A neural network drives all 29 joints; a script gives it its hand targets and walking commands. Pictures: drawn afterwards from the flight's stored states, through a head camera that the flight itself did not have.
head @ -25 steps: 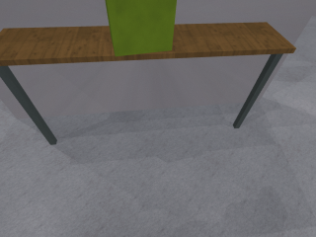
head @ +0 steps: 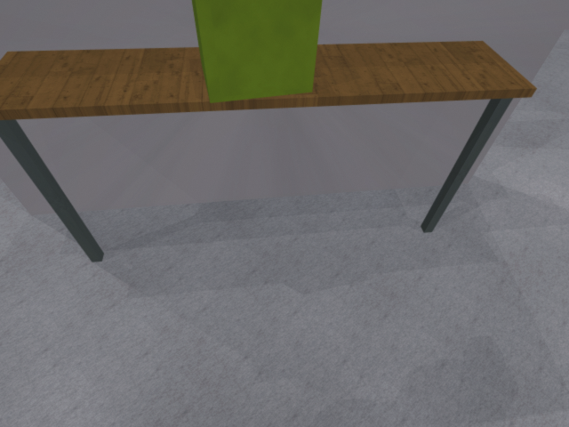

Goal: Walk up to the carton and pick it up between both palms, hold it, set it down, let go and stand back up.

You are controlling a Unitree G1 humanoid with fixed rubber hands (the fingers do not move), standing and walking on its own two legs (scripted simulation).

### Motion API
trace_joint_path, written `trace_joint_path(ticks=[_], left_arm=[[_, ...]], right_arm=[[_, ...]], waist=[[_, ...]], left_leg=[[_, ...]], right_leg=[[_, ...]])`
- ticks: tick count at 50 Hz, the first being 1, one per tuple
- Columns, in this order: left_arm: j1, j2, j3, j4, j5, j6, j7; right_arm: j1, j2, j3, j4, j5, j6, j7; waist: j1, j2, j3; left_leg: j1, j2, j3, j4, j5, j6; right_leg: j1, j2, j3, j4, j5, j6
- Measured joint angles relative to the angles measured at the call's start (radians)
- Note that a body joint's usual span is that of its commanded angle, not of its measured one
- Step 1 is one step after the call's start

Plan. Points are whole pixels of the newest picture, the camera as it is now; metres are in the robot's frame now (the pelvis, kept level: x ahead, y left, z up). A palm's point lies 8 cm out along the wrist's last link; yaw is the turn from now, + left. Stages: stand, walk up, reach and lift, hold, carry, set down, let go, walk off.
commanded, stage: stand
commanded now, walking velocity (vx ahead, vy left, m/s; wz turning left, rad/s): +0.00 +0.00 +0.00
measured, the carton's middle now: (253, 31) +1.01 +0.08 +0.09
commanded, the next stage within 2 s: walk up in 0.60 s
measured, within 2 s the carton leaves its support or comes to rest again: neither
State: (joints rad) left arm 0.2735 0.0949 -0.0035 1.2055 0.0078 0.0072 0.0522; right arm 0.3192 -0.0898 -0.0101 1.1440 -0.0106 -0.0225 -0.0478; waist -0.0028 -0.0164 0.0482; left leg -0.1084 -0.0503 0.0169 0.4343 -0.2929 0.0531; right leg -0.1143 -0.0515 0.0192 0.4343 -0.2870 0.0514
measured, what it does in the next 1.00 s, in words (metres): lifts its right foot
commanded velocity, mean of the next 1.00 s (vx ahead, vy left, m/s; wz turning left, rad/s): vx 0.00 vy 0.00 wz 0.00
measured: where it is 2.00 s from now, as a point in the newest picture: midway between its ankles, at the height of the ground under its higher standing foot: (288, 376)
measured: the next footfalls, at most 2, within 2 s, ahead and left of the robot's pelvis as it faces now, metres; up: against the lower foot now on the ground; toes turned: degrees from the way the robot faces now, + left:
right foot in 1.10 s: +0.17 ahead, -0.12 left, +0.00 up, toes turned -6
left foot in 1.58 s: +0.38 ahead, +0.08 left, +0.00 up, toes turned +16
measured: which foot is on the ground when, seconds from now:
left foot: down 0.00-1.00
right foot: down 0.00-0.80, up 0.82-1.00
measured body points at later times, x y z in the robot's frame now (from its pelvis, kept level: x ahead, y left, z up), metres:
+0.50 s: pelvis +0.00 +0.01 +0.00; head +0.01 +0.02 +0.45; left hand -0.03 +0.21 -0.17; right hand -0.02 -0.19 -0.16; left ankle -0.04 +0.09 -0.74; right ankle -0.03 -0.15 -0.74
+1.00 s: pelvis +0.03 -0.01 +0.00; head +0.03 -0.01 +0.45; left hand +0.10 +0.22 -0.15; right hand -0.04 -0.22 -0.15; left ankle -0.04 +0.09 -0.74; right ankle +0.06 -0.12 -0.71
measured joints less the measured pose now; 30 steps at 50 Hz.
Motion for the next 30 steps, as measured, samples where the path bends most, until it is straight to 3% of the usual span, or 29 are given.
trace_joint_path(ticks=[30], left_arm=[[0.007, 0.006, -0.01, 0.0, -0.001, 0.008, -0.001]], right_arm=[[0.011, -0.001, 0.005, -0.017, 0.002, -0.005, 0.002]], waist=[[0.003, -0.007, 0.002]], left_leg=[[0.002, -0.017, 0.007, -0.009, 0.002, 0.018]], right_leg=[[0.002, -0.017, 0.007, -0.01, 0.004, 0.018]])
